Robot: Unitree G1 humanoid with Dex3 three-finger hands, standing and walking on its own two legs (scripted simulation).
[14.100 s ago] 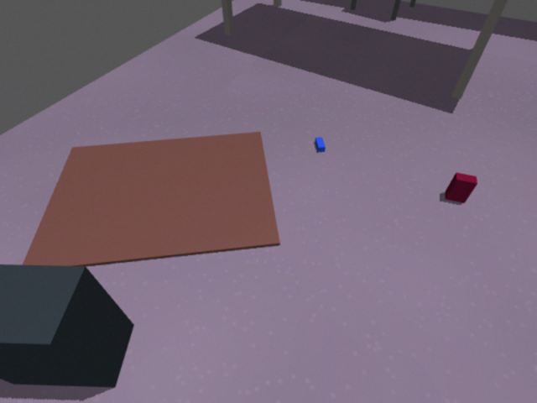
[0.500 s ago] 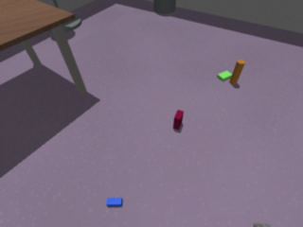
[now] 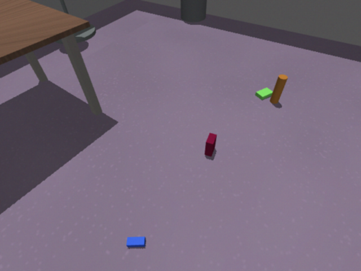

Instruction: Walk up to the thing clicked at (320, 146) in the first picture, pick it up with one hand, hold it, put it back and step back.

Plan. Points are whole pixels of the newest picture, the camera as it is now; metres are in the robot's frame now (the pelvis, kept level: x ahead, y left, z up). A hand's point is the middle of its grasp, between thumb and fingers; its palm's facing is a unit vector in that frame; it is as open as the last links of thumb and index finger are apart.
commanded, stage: walk up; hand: left
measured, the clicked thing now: (136, 241) +0.43 +0.26 -0.78
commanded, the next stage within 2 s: none
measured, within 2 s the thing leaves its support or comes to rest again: neither
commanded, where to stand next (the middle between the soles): +0.04 +0.02 m, yaw +0 degrees
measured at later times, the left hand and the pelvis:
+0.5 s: hand out of the picture +0.08 +0.26 -0.15, palm faces +0.01 -0.92 -0.38, open 7.4 cm; pelvis +0.00 -0.01 +0.00, yaw +0 degrees
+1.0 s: hand out of the picture +0.06 +0.34 -0.19, palm faces -0.03 -0.94 -0.34, open 7.4 cm; pelvis -0.02 +0.05 -0.02, yaw +0 degrees
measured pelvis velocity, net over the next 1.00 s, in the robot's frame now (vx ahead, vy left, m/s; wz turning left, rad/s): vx -0.02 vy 0.05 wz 0.00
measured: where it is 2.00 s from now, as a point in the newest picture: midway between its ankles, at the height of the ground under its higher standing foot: outside the picture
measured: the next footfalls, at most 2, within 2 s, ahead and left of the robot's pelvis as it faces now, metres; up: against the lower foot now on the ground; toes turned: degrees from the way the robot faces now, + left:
left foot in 0.76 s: +0.01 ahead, +0.19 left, +0.00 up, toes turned -1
right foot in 1.22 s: +0.04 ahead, -0.15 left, +0.00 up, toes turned +0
